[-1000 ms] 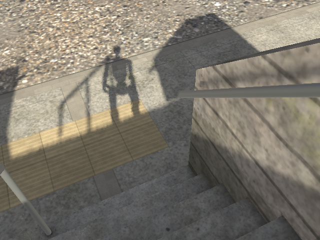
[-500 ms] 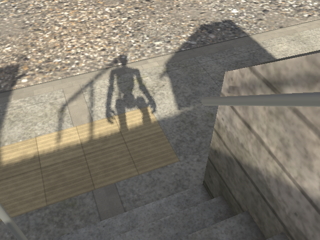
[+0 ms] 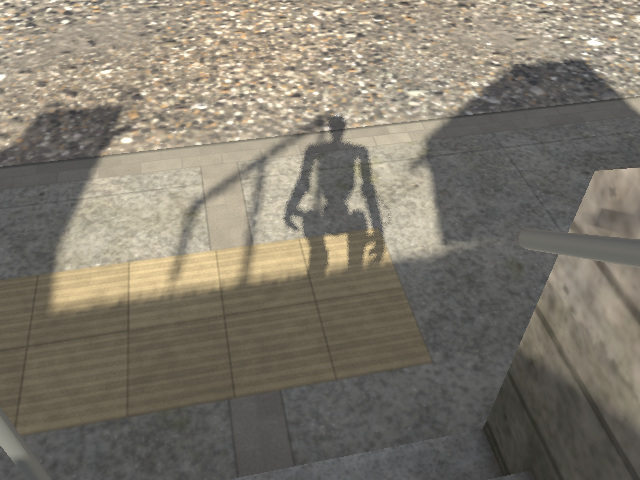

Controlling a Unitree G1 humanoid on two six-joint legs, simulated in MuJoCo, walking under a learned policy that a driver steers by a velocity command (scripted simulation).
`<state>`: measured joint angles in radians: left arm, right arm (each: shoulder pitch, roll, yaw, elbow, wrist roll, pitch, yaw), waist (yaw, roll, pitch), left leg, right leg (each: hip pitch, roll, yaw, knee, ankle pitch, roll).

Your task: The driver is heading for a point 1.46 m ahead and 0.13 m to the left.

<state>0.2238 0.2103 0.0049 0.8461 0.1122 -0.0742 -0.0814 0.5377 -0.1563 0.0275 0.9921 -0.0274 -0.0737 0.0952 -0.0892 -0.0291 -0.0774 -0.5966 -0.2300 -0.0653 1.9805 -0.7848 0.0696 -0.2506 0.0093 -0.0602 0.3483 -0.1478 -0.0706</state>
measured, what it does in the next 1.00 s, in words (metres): goes down: left foot 0.21 m lower, then right foot 0.16 m higher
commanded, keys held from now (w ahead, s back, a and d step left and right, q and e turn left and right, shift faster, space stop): no key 1.00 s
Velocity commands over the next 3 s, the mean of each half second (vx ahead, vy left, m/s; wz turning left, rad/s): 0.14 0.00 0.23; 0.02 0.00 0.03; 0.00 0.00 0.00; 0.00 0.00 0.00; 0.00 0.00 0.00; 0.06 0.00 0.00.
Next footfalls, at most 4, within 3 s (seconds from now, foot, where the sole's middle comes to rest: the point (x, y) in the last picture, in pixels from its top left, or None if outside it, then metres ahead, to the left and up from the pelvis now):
0.44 left None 0.25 0.19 -0.99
0.64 right None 0.22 -0.03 -0.83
0.92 right None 0.31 -0.06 -0.99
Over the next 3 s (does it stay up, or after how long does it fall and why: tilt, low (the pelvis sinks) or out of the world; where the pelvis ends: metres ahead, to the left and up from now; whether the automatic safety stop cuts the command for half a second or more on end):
stays up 0.30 0.06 -0.23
